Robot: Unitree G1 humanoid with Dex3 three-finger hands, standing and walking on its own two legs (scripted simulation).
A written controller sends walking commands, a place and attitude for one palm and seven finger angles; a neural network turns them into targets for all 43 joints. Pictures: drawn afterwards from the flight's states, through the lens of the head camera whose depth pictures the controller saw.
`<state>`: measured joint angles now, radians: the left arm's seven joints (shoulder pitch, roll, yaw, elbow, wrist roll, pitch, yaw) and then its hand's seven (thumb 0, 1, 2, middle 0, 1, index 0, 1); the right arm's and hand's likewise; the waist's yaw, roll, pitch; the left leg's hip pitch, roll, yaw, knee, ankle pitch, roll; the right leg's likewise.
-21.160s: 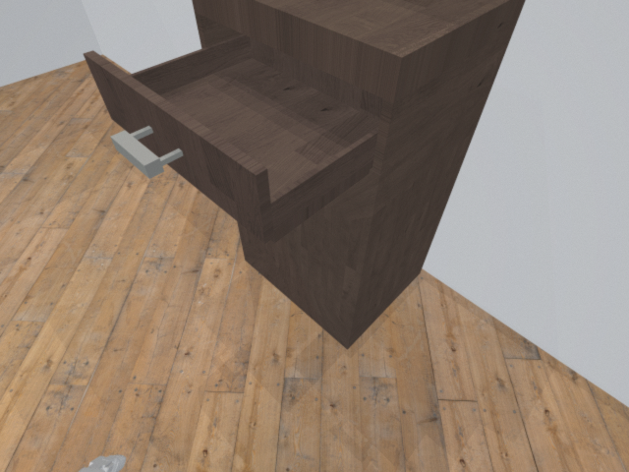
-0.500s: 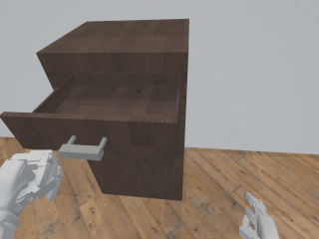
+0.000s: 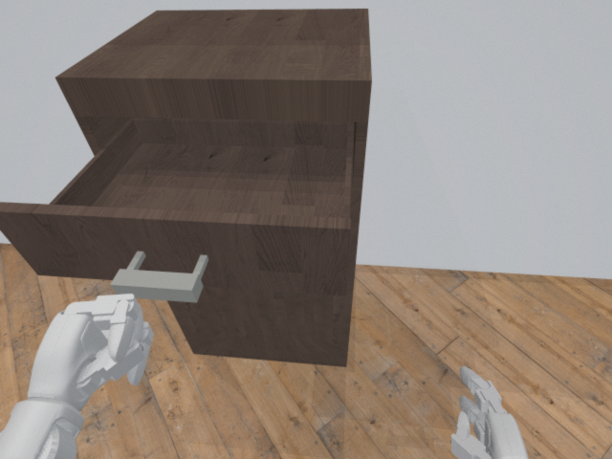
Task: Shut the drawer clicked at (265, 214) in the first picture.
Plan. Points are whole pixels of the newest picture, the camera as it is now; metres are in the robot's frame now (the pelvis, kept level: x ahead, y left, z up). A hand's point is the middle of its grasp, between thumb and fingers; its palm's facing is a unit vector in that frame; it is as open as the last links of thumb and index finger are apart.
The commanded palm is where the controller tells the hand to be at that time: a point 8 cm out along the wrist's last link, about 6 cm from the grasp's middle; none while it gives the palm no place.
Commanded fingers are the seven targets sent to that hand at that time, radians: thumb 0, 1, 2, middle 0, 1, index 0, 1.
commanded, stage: bring the fist close to the handle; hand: left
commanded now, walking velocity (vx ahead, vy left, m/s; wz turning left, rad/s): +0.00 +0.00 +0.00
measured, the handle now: (164, 272) +0.33 +0.24 +0.09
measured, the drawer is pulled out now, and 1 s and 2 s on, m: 0.27 0.27 0.17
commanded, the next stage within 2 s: push the drawer shut in 0.88 s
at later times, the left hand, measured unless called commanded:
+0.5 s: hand (174, 331) +0.24 +0.19 +0.09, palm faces +0.04 -1.00 -0.06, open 3.3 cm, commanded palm +0.21 +0.25 +0.09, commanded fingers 0.00 0.90 0.90 -1.40 -1.60 -1.40 -1.60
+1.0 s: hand (175, 333) +0.24 +0.19 +0.09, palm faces +0.05 -1.00 -0.07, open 3.3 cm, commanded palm +0.21 +0.24 +0.09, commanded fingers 0.00 0.90 0.90 -1.40 -1.60 -1.40 -1.60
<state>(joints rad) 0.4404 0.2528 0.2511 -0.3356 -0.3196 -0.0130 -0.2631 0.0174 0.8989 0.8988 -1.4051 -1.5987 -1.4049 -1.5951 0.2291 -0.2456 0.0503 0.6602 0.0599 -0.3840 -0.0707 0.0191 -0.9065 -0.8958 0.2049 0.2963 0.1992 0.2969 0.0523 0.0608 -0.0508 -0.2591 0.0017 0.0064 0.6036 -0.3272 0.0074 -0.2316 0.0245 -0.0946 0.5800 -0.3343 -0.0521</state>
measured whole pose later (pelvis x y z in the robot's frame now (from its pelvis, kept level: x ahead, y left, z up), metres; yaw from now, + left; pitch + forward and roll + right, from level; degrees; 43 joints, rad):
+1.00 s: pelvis +0.00 +0.00 -0.01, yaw +0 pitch +4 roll +0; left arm 0.29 0.23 0.20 -0.07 -0.28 -0.19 -0.22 0.02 0.90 0.90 -1.40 -1.60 -1.40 -1.60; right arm 0.23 -0.25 0.03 0.63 0.04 -0.25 -0.05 0.02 -0.91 -0.90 0.21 0.30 0.20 0.30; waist 0.02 0.06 -0.06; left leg -0.39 0.00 0.01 0.69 -0.36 0.01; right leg -0.37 0.02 -0.09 0.68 -0.37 -0.06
